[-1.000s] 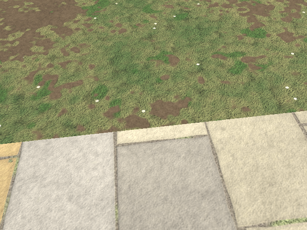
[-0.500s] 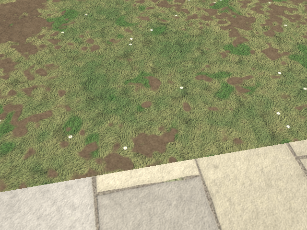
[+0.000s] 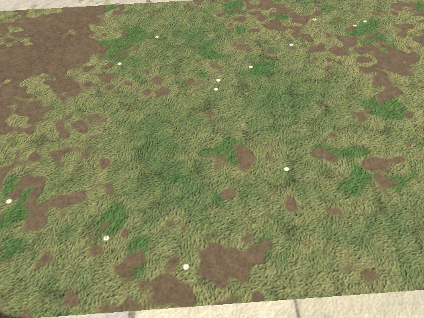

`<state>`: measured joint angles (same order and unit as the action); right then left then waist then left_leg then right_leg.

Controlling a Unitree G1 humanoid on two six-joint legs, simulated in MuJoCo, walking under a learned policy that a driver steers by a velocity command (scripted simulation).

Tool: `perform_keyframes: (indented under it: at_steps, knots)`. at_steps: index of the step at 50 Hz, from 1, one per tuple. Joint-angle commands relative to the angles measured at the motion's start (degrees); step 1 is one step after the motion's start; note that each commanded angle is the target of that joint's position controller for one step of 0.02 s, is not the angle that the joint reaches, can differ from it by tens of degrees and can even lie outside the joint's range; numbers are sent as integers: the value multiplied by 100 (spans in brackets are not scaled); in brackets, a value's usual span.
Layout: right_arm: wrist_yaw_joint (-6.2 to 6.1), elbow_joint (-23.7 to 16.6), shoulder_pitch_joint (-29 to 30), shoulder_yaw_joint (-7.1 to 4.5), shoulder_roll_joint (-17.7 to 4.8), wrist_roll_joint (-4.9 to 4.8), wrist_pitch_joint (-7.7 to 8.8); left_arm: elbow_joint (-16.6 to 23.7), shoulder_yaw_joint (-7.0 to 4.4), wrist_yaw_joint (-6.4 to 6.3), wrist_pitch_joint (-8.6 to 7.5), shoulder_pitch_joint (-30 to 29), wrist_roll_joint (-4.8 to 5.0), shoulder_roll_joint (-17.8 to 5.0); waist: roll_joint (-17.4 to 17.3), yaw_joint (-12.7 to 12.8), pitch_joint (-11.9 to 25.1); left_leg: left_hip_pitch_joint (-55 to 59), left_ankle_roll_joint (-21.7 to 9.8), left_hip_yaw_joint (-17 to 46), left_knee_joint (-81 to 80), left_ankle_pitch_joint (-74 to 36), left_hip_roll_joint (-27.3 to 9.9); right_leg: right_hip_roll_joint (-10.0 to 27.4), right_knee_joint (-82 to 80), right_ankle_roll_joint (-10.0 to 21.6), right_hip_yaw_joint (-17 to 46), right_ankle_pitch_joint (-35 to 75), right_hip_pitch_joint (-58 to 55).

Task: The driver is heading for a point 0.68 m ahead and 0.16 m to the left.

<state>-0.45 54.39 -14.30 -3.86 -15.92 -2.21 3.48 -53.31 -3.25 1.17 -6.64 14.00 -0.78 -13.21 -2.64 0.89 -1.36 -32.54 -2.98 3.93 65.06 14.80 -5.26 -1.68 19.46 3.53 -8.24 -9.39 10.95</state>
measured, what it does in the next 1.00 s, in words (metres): walks ahead, turning left: left foot, then right foot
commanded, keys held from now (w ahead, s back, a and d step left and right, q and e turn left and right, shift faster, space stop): w+q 0.48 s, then w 0.30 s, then no key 0.22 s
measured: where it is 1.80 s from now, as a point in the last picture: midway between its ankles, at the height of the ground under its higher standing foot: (178, 276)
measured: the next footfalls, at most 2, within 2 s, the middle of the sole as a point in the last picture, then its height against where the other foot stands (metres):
left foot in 0.36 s outside the picture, level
right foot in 0.86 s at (209, 254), level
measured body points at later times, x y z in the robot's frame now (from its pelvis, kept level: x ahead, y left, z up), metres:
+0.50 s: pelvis +0.28 +0.08 -0.01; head +0.31 +0.10 +0.44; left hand +0.32 +0.38 -0.13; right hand +0.45 -0.15 -0.12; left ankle +0.30 +0.15 -0.74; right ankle +0.25 -0.09 -0.65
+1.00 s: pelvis +0.56 +0.11 -0.01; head +0.60 +0.12 +0.44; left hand +0.61 +0.41 -0.12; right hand +0.71 -0.12 -0.14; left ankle +0.40 +0.20 -0.65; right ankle +0.67 +0.06 -0.74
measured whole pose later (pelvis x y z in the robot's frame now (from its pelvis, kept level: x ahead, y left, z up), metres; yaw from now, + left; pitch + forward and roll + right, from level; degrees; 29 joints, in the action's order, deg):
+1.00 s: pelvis +0.56 +0.11 -0.01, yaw +23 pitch +2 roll +0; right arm -0.9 48.5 -17.3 -3.3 -15.8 -0.6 2.0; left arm -45.8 -2.3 2.0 -5.9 5.7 -0.7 -14.3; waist -1.1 -0.8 -2.7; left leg -22.0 0.8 5.3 66.7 29.8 2.2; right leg -1.7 26.8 3.0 -2.8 -6.2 22.7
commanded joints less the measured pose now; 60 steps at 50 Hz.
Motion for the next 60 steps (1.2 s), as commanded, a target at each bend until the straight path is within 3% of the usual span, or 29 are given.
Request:
perform_keyframes:
  at_steps: [1,7,12,15,16,17,18,19,20,21,22,23,24,27,33,37,40,42,43,44,45,46,47,48,49,52,55,57,60]
  knots:
    - [-7,-268,-213,-88,-154,33,-97,207,-160,-86,-99,-84,-38,-696,588,-170,-12,-637,67,341,-219,-657,-300,1645,-1217,698,902,1301,-275]
    - [166,-709,847,-32,-26,116,-42,132,-207,-248,-6,173,7,-880,474,107,-311,-781,99,-169,-2022,-1921,-178,1555,-1345,522,10,1459,-619]
    - [359,-1193,1566,16,14,91,-42,-1,-275,-282,195,600,114,-1020,454,284,-490,-1088,-120,-610,-2685,-1325,-23,1877,-826,458,-313,2309,-1690]
    - [426,-1304,1168,-125,-272,64,-71,124,-346,-331,309,349,165,-1276,793,-136,-24,-15,-425,-1110,-2712,-498,505,1892,252,276,-545,4910,-1850]
    - [420,-1208,587,-241,-486,39,-80,167,-362,-345,356,244,172,-1353,863,-485,310,760,-578,-1207,-2776,-330,739,1829,1103,197,-594,5472,-1726]
    - [355,-986,-334,-433,-826,33,-84,224,-344,-348,371,116,198,-1350,730,-987,789,2157,-804,-1118,-3254,-714,950,1592,2364,-1,-686,5049,-1169]
    - [209,-828,-1046,-618,-1400,57,-142,374,-251,-336,304,216,58,-1089,-166,-1121,1276,3837,-1156,466,-3414,-767,3,1235,4242,-271,-676,2384,401]
    - [205,-1020,-710,-634,-1794,71,-81,690,-23,-230,77,628,27,-313,-1283,-399,1919,5491,-2400,4006,-4350,-28,-1347,-134,6246,-594,322,-2332,2753]
    - [228,-1039,-936,-481,-1302,150,-40,835,-105,-125,-196,-61,270,-825,-547,-821,2119,5589,-2231,4277,-4937,176,-1392,67,6495,-409,1416,-2245,3422]
    - [217,-1030,-727,-400,-964,170,27,959,-124,-89,-295,-434,421,-906,-328,-756,1360,5013,-1941,3325,-4883,-163,-1210,351,6214,-237,1372,-1792,3727]
    - [233,-1109,-281,-333,-737,129,80,902,-123,-129,-311,-440,322,-864,291,-429,826,4033,-1688,2556,-4871,-781,-920,642,5593,-206,1356,-1345,3430]
    - [221,-1202,93,-264,-515,121,96,835,-192,-179,-254,-427,150,-955,341,-219,611,3285,-1516,1997,-4920,-1309,-682,818,5074,-248,1320,-1130,2977]
    - [196,-1295,254,-227,-453,164,99,828,-227,-176,-164,-300,98,-977,258,-51,513,2789,-1479,1769,-5047,-1606,-550,909,4844,-302,1336,-975,2597]
    - [101,-1265,108,-247,-624,169,135,874,-195,-179,28,-289,24,-751,197,41,373,2198,-1467,1213,-5284,-2429,-426,943,4088,-541,1122,-516,2388]
    - [-9,-1030,-446,-226,-699,135,109,1189,-65,-100,16,-1436,68,-505,-118,-453,104,2132,-963,494,-5347,-2046,-25,621,1695,-561,878,1682,2183]
    - [0,-832,-802,-211,-723,127,95,1396,-56,12,-47,-1968,125,-618,-183,-670,-131,2872,-954,842,-5145,-1726,-411,515,1100,-367,921,1635,2501]
    - [-57,-743,-877,-222,-762,151,9,1468,-76,100,-119,-1929,90,-730,-235,-545,-145,3572,-822,997,-4649,-2644,-653,407,785,-119,901,957,2591]
    - [-92,-801,-651,-221,-817,168,-48,1248,-173,100,-169,-1124,2,-919,-381,-96,372,3622,-570,809,-3713,-4618,-381,42,551,112,604,1047,1377]
    - [-90,-881,-520,-173,-751,194,-46,1072,-239,88,-198,-404,-70,-1122,-293,262,941,3213,-344,600,-2795,-4683,-67,282,586,333,757,2186,124]
    - [-88,-1042,-659,-67,-465,309,-7,959,-301,59,-202,437,-208,-1515,508,425,1870,1775,-35,423,-1013,-2752,459,1479,1098,870,1967,4279,-1904]
    - [-29,-763,-1760,58,-49,204,58,765,-280,104,-116,757,-132,-1442,1961,178,2801,220,304,477,799,2367,1270,2779,997,1875,3908,5193,-3519]
    - [-12,-643,-1553,-74,-724,119,48,813,-209,116,-28,751,56,-1091,1171,395,2691,-63,325,968,1244,2353,1022,2533,749,1681,3944,4079,-3184]
    - [-17,-838,-885,-117,-841,50,9,892,-145,87,27,187,111,-931,861,334,1671,-434,375,705,1162,1996,758,2288,585,1410,3129,3760,-2330]
    - [-48,-921,-499,-100,-766,119,-41,940,-71,64,70,-268,70,-784,432,172,1118,-344,437,407,793,1629,485,2009,362,1242,2633,3762,-1429]
    - [-79,-947,-366,-123,-695,186,-114,951,-6,56,94,-533,43,-627,350,-3,778,-104,472,274,385,1396,285,1808,162,1157,2305,3727,-719]
    - [-152,-866,-741,-35,-204,191,-308,824,37,75,94,-889,-100,-589,862,-395,717,1079,584,37,-929,959,138,1393,-211,1061,1552,3999,453]
    - [-203,-867,-565,4,-176,232,-356,681,-28,13,162,-916,-62,-822,942,-356,1022,1616,620,-79,-2013,208,144,1347,-268,1027,1296,3754,480]
    - [-201,-855,-372,-32,-310,222,-420,587,-30,-19,249,-851,-25,-872,886,-272,1011,1815,594,-104,-2416,-170,155,1356,-379,961,1343,2494,506]
    - [-197,-860,-84,-55,-315,262,-459,507,27,-38,360,-922,24,-787,811,-273,595,2186,445,-213,-3327,-561,219,1198,-452,716,1455,32,849]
